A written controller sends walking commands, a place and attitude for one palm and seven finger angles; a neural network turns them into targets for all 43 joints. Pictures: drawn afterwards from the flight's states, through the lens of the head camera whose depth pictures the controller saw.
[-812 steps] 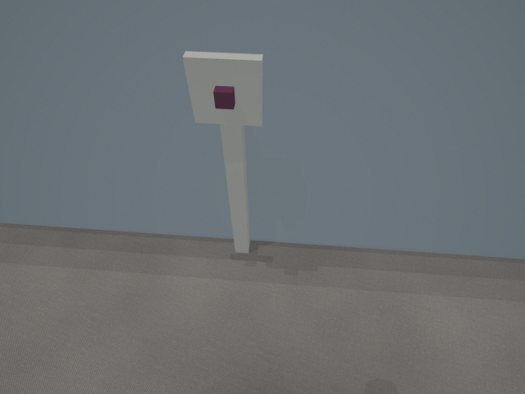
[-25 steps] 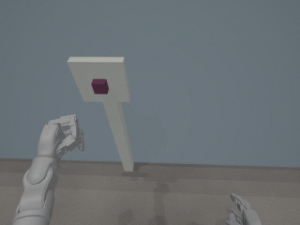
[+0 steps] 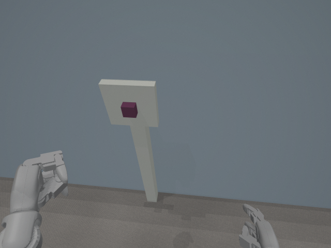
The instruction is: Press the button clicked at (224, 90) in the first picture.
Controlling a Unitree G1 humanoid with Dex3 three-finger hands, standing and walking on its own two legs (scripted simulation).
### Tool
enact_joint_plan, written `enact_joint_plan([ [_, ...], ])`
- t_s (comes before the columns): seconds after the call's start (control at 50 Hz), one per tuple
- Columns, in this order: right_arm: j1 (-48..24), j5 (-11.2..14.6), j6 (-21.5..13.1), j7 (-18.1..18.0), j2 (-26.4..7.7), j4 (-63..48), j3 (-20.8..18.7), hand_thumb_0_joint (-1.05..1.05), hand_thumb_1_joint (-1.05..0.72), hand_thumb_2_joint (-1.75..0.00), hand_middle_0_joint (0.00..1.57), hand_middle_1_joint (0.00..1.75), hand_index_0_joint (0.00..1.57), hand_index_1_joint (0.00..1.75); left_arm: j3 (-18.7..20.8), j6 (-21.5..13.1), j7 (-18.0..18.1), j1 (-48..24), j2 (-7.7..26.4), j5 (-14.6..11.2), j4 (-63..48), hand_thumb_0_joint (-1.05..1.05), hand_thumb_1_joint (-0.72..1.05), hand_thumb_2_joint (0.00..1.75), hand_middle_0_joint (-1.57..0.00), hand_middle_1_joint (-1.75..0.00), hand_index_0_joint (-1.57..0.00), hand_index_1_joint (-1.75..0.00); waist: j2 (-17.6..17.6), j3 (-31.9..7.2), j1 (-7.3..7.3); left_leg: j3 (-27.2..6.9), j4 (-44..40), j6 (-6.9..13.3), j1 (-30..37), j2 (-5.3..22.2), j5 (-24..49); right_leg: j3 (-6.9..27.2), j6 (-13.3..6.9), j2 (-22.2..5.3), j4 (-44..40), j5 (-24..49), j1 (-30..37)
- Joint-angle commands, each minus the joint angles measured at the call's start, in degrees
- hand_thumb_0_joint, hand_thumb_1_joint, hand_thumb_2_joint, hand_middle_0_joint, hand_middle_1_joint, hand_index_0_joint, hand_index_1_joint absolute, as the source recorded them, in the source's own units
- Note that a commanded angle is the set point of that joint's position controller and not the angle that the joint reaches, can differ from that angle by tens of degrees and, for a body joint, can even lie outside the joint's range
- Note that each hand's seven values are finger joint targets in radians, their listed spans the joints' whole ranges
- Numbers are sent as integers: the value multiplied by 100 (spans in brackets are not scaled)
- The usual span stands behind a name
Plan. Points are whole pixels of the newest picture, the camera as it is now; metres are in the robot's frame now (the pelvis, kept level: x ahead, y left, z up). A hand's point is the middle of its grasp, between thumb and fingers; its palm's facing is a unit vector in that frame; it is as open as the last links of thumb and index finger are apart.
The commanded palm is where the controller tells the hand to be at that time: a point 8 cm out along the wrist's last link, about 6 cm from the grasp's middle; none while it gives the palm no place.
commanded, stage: draw the hand back to the body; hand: left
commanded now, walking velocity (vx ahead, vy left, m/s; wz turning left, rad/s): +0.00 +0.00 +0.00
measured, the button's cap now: (129, 109) +0.53 +0.19 +0.04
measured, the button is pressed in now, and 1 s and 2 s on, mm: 0 0 0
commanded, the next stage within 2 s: step back with the hand held close in 0.44 s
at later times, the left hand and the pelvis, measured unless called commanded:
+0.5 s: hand (41, 196) +0.16 +0.24 +0.15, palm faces +0.40 -0.83 -0.38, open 3.1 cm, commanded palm +0.11 +0.28 +0.17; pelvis -0.02 +0.00 +0.00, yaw +0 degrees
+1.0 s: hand (30, 203) +0.15 +0.25 +0.15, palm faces +0.28 -0.82 -0.50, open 3.1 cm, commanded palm +0.09 +0.30 +0.17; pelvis -0.05 +0.02 -0.01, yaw -1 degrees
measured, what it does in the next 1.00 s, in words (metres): shifts its weight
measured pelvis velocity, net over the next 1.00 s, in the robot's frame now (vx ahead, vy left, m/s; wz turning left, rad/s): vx -0.05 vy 0.02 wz -0.02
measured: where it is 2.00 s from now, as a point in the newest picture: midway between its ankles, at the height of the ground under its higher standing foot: outside the picture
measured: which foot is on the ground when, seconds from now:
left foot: down 0.00-1.00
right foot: down 0.00-1.00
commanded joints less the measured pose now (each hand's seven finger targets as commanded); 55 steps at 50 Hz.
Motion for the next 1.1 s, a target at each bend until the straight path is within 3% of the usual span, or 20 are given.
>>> enact_joint_plan([
  [0.0, -699, 12, -355, -30, -575, -935, -282, 0, -90, -90, 20, 30, 20, 30, 800, -389, 141, -126, 997, -22, -1797, 0, 90, 90, -130, -150, -130, -150, 35, -613, 15, -312, -193, 39, 375, 65, 1967, 148, -97, 71, -183, 1827, -85],
  [0.14, -748, 24, -502, -74, -549, -905, -334, 0, -90, -90, 20, 30, 20, 30, 1170, -485, 169, 580, 1137, -15, -2176, 0, 90, 90, -130, -150, -130, -150, -121, -344, 103, -315, -176, 39, 241, 82, 1648, 154, -100, 122, -281, 1581, -242],
  [0.18, -691, 30, -496, -76, -570, -863, -320, 0, -90, -90, 20, 30, 20, 30, 951, -472, 154, 463, 897, -13, -1995, 0, 90, 90, -130, -150, -130, -150, -132, -124, 15, -332, -228, 37, 181, 88, 1420, 133, -84, 110, -293, 1345, -377],
  [0.24, -688, 18, -508, -124, -606, -828, -348, 0, -90, -90, 20, 30, 20, 30, 950, -475, 170, 302, 913, 10, -1844, 0, 90, 90, -130, -150, -130, -150, -365, 10, 15, -330, -282, 67, 157, 83, 1050, 157, -74, 124, -436, 975, -498],
  [0.3, -688, 2, -568, -155, -589, -836, -330, 0, -90, -90, 20, 30, 20, 30, 976, -531, 207, 167, 982, 34, -2044, 0, 90, 90, -130, -150, -130, -150, -16, -176, 43, -349, -307, 66, 221, 57, 958, 177, -95, 89, -380, 877, -396],
  [0.34, -731, -13, -597, -171, -581, -811, -326, 0, -90, -90, 20, 30, 20, 30, 1042, -518, 214, 239, 1044, 33, -1972, 0, 90, 90, -130, -150, -130, -150, -186, -142, 81, -351, -312, 65, 212, 64, 934, 193, -96, 110, -441, 854, -388],
  [0.4, -735, -16, -642, -164, -551, -824, -312, 0, -90, -90, 20, 30, 20, 30, 1066, -558, 217, 235, 1054, 22, -2136, 0, 90, 90, -130, -150, -130, -150, 35, -205, 93, -355, -320, 54, 203, 47, 928, 219, -113, 87, -409, 885, -311],
  [0.52, -748, -15, -651, -165, -536, -804, -315, 0, -90, -90, 20, 30, 20, 30, 1059, -550, 199, 299, 987, 4, -1992, 0, 90, 90, -130, -150, -130, -150, -33, -23, 100, -339, -368, 45, 173, 56, 829, 235, -104, 109, -508, 764, -370],
  [0.54, -730, -21, -646, -179, -574, -745, -311, 0, -90, -90, 20, 30, 20, 30, 1031, -534, 208, -33, 1020, 17, -1867, 0, 90, 90, -130, -150, -130, -150, -210, 40, 40, -344, -392, 43, 164, 47, 743, 235, -94, 127, -597, 653, -419],
  [0.56, -667, -2, -474, -144, -677, -976, -328, 0, -90, -90, 20, 30, 20, 30, 1671, -727, 229, -465, 1567, 29, -2278, 0, 90, 90, -130, -150, -130, -150, -344, 560, -186, -388, -197, 154, -361, 163, 321, 786, -42, -170, -907, 638, -1116],
  [0.58, -637, -29, -366, -138, -570, -857, -322, 0, -90, -90, 20, 30, 20, 30, 1382, -737, 187, 85, 1182, 55, -1784, 0, 90, 90, -130, -150, -130, -150, -501, 446, -210, -418, -99, 160, -330, 136, 209, 764, -49, -285, -976, 414, -1187],
  [0.62, -628, -57, -231, -99, -618, -933, -349, 0, -90, -90, 20, 30, 20, 30, 1176, -777, 156, 498, 990, 93, -1834, 0, 90, 90, -130, -150, -130, -150, -492, 171, -226, -376, -26, 148, -330, 159, 446, 700, -39, -324, -882, 577, -1140],
  [0.64, -680, -69, -189, -107, -645, -967, -367, 0, -90, -90, 20, 30, 20, 30, 1217, -829, 163, 554, 1040, 99, -2028, 0, 90, 90, -130, -150, -130, -150, -254, -30, -216, -379, -59, 148, -311, 163, 649, 637, -40, -315, -744, 854, -1016],
  [0.72, -619, -37, -4, -114, -647, -1120, -445, 0, -90, -90, 20, 30, 20, 30, 1380, -879, 210, 1038, 1185, 65, -2307, 0, 90, 90, -130, -150, -130, -150, -196, -803, -216, -393, -40, 147, -290, 278, 1529, 480, 15, -254, -176, 1735, -557],
  [0.82, -627, 7, 114, -137, -652, -1266, -513, 0, -90, -90, 20, 30, 20, 30, 1616, -926, 261, 1309, 1388, 33, -2642, 0, 90, 90, -130, -150, -130, -150, -120, -1076, -208, -492, 65, 142, -468, 394, 2296, 389, 38, -168, 306, 2294, -403],
  [0.86, -628, 18, 119, -145, -637, -1276, -526, 0, -90, -90, 20, 30, 20, 30, 1658, -933, 271, 1398, 1401, 26, -2660, 0, 90, 90, -130, -150, -130, -150, -73, -1079, -203, -539, 32, 142, -558, 449, 2308, 356, 51, -139, 434, 2180, -445],
  [0.96, -601, 20, 66, -152, -669, -1280, -546, 0, -90, -90, 20, 30, 20, 30, 1619, -982, 296, 1423, 1329, 48, -2643, 0, 90, 90, -130, -150, -130, -150, -7, -836, -230, -658, -166, 204, -1173, 574, 1481, 412, 64, -80, 621, 1650, -483],
  [1.08, -545, 18, -92, -154, -715, -1311, -537, 0, -90, -90, 20, 30, 20, 30, 1645, -1120, 352, 1292, 1301, 123, -2714, 0, 90, 90, -130, -150, -130, -150, 6, -517, -289, -873, -481, 323, -2300, 639, -867, 592, 36, -68, 712, 636, -360],
])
